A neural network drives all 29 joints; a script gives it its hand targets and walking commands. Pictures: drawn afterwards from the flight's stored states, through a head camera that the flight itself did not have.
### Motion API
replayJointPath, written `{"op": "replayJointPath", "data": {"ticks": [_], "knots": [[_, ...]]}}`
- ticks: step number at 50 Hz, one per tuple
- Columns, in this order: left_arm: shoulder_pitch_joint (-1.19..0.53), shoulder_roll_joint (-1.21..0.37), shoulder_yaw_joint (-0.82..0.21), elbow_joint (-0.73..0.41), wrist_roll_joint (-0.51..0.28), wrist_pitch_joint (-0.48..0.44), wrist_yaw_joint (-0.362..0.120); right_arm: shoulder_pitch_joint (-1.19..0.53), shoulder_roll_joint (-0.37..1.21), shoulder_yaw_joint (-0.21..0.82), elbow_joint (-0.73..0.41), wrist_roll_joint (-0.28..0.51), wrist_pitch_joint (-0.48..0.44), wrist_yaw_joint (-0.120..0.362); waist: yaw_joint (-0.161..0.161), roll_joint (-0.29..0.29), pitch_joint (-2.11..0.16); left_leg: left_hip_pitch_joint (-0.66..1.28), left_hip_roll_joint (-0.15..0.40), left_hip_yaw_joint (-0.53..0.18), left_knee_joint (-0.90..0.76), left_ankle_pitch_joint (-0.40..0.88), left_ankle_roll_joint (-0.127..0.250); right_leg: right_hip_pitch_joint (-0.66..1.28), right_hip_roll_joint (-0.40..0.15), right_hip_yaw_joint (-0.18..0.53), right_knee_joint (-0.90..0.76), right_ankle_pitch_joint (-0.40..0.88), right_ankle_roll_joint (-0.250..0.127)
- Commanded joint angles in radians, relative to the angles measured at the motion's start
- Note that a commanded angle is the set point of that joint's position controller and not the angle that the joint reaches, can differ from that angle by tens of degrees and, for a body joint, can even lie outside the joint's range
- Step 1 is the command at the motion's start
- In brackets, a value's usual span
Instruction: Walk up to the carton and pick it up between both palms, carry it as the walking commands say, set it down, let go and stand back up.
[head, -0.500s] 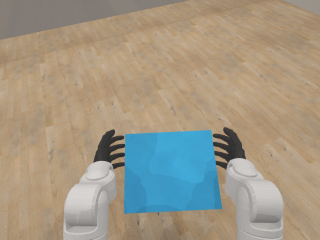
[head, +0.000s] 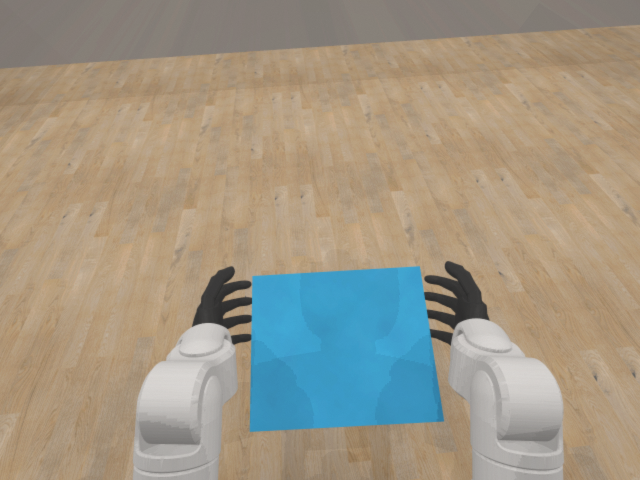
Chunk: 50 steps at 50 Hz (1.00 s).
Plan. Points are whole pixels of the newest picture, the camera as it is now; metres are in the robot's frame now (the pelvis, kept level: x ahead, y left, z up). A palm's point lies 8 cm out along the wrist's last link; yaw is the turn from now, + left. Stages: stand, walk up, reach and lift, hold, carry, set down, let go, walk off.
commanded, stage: carry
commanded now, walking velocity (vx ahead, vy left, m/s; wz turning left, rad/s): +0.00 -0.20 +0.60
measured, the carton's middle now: (339, 351) +0.29 -0.01 +0.01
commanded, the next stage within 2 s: none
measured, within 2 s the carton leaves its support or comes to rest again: neither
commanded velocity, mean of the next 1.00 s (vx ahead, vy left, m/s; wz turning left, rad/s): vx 0.00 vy -0.20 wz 0.60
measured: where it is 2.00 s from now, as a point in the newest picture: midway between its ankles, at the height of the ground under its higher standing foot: outside the picture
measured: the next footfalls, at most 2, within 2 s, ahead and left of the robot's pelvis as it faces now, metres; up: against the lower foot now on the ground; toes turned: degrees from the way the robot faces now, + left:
left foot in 0.04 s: +0.04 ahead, +0.09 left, +0.00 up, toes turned +9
right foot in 0.28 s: +0.04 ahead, -0.19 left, +0.00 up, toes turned +4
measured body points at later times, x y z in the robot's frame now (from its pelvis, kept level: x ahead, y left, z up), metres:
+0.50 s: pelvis -0.06 -0.14 +0.00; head -0.04 -0.15 +0.45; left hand +0.16 +0.07 +0.09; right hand +0.25 -0.20 +0.09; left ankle -0.09 -0.05 -0.70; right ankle +0.00 -0.20 -0.72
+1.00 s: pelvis -0.07 -0.30 +0.00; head -0.05 -0.30 +0.45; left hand +0.08 -0.03 +0.09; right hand +0.24 -0.26 +0.08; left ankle -0.13 -0.20 -0.69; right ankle +0.01 -0.34 -0.72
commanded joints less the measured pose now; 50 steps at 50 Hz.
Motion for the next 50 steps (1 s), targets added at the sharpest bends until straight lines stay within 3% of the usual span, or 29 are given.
{"op": "replayJointPath", "data": {"ticks": [1,2,3,4,5,7,9,11,14,15,16,17,19,21,25,27,28,29,30,32,34,36,39,40,41,42,43,45,50], "knots": [[-0.359,-1.019,-0.509,-0.098,-0.335,-0.025,-0.226,-0.353,1.011,0.572,-0.086,0.379,-0.025,0.247,0.025,-0.165,-0.365,0.124,-0.014,0.014,-0.274,0.077,0.031,0.243,-0.223,0.161,-0.151,0.245,-0.079],[-0.342,-1.011,-0.503,-0.070,-0.333,-0.016,-0.225,-0.332,0.998,0.557,-0.060,0.366,-0.020,0.247,0.015,-0.071,-0.359,0.247,0.041,-0.074,-0.429,0.186,0.045,0.134,-0.214,0.133,-0.086,0.207,-0.023],[-0.370,-1.006,-0.526,-0.081,-0.344,-0.005,-0.229,-0.309,0.986,0.526,-0.034,0.346,-0.022,0.247,-0.005,0.166,-0.308,0.359,0.223,-0.379,-0.494,0.217,0.127,-0.141,-0.130,0.089,0.035,-0.019,0.061],[-0.424,-0.996,-0.550,-0.117,-0.358,-0.001,-0.236,-0.291,0.978,0.499,-0.014,0.335,-0.030,0.247,-0.007,0.408,-0.295,0.391,0.451,-0.770,-0.540,0.476,0.247,-0.327,-0.004,0.127,0.256,-0.289,0.127],[-0.444,-1.008,-0.554,-0.113,-0.359,-0.012,-0.236,-0.323,1.013,0.509,-0.049,0.348,-0.034,0.248,0.009,0.234,-0.302,0.410,0.425,-0.657,-0.474,0.631,0.253,-0.316,-0.036,0.240,0.390,-0.259,0.116],[-0.487,-1.054,-0.582,-0.140,-0.404,-0.021,-0.247,-0.346,1.046,0.510,-0.065,0.335,-0.046,0.248,0.011,0.097,-0.282,0.299,0.323,-0.443,-0.460,0.511,0.194,-0.251,-0.069,0.283,0.399,-0.169,0.117],[-0.488,-1.059,-0.601,-0.155,-0.424,-0.026,-0.255,-0.343,1.058,0.502,-0.080,0.329,-0.058,0.242,0.005,0.134,-0.308,0.251,0.247,-0.329,-0.438,0.558,0.170,-0.159,-0.036,0.242,0.293,-0.141,0.119],[-0.464,-1.050,-0.597,-0.161,-0.422,-0.029,-0.252,-0.328,1.047,0.499,-0.091,0.328,-0.061,0.238,0.002,0.173,-0.336,0.226,0.231,-0.328,-0.418,0.587,0.154,-0.068,0.008,0.195,0.172,-0.163,0.112],[-0.409,-1.041,-0.582,-0.154,-0.406,-0.030,-0.247,-0.313,1.040,0.514,-0.094,0.331,-0.057,0.229,0.032,0.145,-0.377,0.074,0.147,-0.268,-0.343,0.379,0.080,0.224,0.023,0.147,-0.186,-0.025,0.076],[-0.405,-1.032,-0.576,-0.153,-0.399,-0.029,-0.245,-0.300,1.037,0.525,-0.102,0.330,-0.052,0.228,0.037,-0.063,-0.382,-0.078,0.018,-0.152,-0.197,0.210,0.026,0.360,-0.120,0.302,-0.316,-0.058,0.027],[-0.374,-1.035,-0.554,-0.119,-0.383,-0.032,-0.245,-0.346,1.020,0.553,-0.126,0.334,-0.041,0.233,0.049,-0.377,-0.373,-0.150,-0.100,0.021,0.131,-0.072,-0.023,0.278,-0.360,0.524,-0.375,0.041,-0.126],[-0.390,-1.041,-0.558,-0.150,-0.387,-0.034,-0.250,-0.388,1.049,0.567,-0.126,0.355,-0.042,0.239,0.042,-0.296,-0.334,-0.171,-0.025,-0.033,0.263,-0.096,-0.015,0.233,-0.357,0.478,-0.349,0.112,-0.150],[-0.402,-1.061,-0.538,-0.150,-0.365,-0.042,-0.252,-0.436,1.074,0.609,-0.149,0.386,-0.047,0.254,0.037,-0.193,-0.324,-0.114,-0.004,-0.050,0.298,-0.005,-0.001,0.177,-0.273,0.331,-0.324,0.087,-0.101],[-0.396,-1.064,-0.511,-0.141,-0.351,-0.050,-0.244,-0.428,1.068,0.614,-0.151,0.400,-0.048,0.257,0.030,-0.208,-0.329,-0.092,0.007,-0.023,0.168,0.027,-0.010,0.240,-0.217,0.240,-0.267,0.141,-0.080],[-0.376,-1.030,-0.507,-0.119,-0.339,-0.042,-0.231,-0.387,1.032,0.590,-0.119,0.392,-0.035,0.248,0.039,-0.224,-0.367,0.031,-0.025,0.032,-0.104,-0.003,0.015,0.281,-0.237,0.207,-0.236,0.202,-0.105],[-0.346,-1.017,-0.509,-0.085,-0.335,-0.028,-0.227,-0.324,1.009,0.568,-0.076,0.373,-0.027,0.248,0.016,-0.105,-0.377,0.218,0.004,-0.023,-0.440,0.185,0.044,0.197,-0.216,0.150,-0.126,0.182,-0.034],[-0.355,-1.008,-0.522,-0.079,-0.340,-0.019,-0.230,-0.308,0.998,0.547,-0.050,0.356,-0.027,0.248,0.005,0.057,-0.334,0.359,0.132,-0.246,-0.474,0.216,0.100,-0.045,-0.163,0.110,-0.043,0.067,0.049],[-0.417,-0.996,-0.554,-0.125,-0.358,-0.012,-0.238,-0.271,0.986,0.511,-0.021,0.335,-0.035,0.248,-0.011,0.385,-0.302,0.396,0.403,-0.691,-0.550,0.387,0.228,-0.280,-0.025,0.093,0.184,-0.227,0.123],[-0.446,-1.008,-0.558,-0.125,-0.356,-0.021,-0.239,-0.306,1.017,0.523,-0.049,0.348,-0.040,0.252,0.004,0.271,-0.297,0.439,0.421,-0.663,-0.505,0.592,0.256,-0.327,-0.027,0.209,0.336,-0.240,0.128],[-0.482,-1.048,-0.589,-0.156,-0.397,-0.030,-0.251,-0.326,1.050,0.524,-0.078,0.341,-0.053,0.252,0.008,0.094,-0.284,0.352,0.341,-0.471,-0.472,0.578,0.219,-0.279,-0.064,0.286,0.426,-0.154,0.121],[-0.472,-1.051,-0.606,-0.160,-0.419,-0.034,-0.260,-0.327,1.058,0.520,-0.093,0.334,-0.064,0.246,0.003,0.097,-0.314,0.319,0.258,-0.334,-0.432,0.640,0.189,-0.206,-0.042,0.264,0.333,-0.120,0.121],[-0.455,-1.039,-0.607,-0.173,-0.422,-0.036,-0.256,-0.312,1.043,0.514,-0.104,0.333,-0.067,0.240,-0.001,0.151,-0.336,0.300,0.241,-0.331,-0.400,0.704,0.179,-0.137,-0.004,0.225,0.232,-0.141,0.121],[-0.393,-1.018,-0.587,-0.168,-0.409,-0.035,-0.249,-0.282,1.026,0.522,-0.105,0.331,-0.062,0.232,0.017,0.191,-0.366,0.200,0.193,-0.312,-0.369,0.551,0.131,0.063,0.051,0.152,-0.045,-0.100,0.098],[-0.387,-1.019,-0.584,-0.164,-0.402,-0.033,-0.246,-0.282,1.021,0.522,-0.103,0.332,-0.059,0.230,0.033,0.130,-0.383,0.081,0.136,-0.261,-0.307,0.429,0.090,0.231,0.019,0.164,-0.197,-0.018,0.079],[-0.379,-1.010,-0.575,-0.159,-0.392,-0.032,-0.245,-0.275,1.020,0.536,-0.109,0.333,-0.054,0.229,0.038,-0.088,-0.384,-0.081,0.004,-0.143,-0.157,0.234,0.036,0.371,-0.135,0.328,-0.314,-0.030,0.025],[-0.345,-1.018,-0.553,-0.123,-0.375,-0.037,-0.245,-0.327,1.004,0.566,-0.131,0.338,-0.044,0.234,0.049,-0.383,-0.383,-0.165,-0.106,-0.002,0.142,-0.093,-0.009,0.303,-0.358,0.536,-0.348,0.120,-0.127],[-0.360,-1.026,-0.557,-0.156,-0.376,-0.039,-0.252,-0.372,1.034,0.581,-0.133,0.360,-0.046,0.241,0.043,-0.292,-0.348,-0.179,-0.033,-0.056,0.274,-0.108,-0.003,0.256,-0.357,0.493,-0.324,0.181,-0.146],[-0.370,-1.050,-0.537,-0.151,-0.356,-0.048,-0.251,-0.417,1.055,0.620,-0.161,0.388,-0.052,0.257,0.036,-0.195,-0.329,-0.127,-0.007,-0.067,0.315,-0.004,0.007,0.183,-0.274,0.349,-0.311,0.089,-0.094],[-0.381,-1.028,-0.510,-0.145,-0.337,-0.059,-0.232,-0.390,1.028,0.610,-0.145,0.397,-0.049,0.254,0.035,-0.229,-0.350,-0.030,-0.014,0.005,0.006,0.008,0.005,0.260,-0.230,0.240,-0.230,0.172,-0.098]]}}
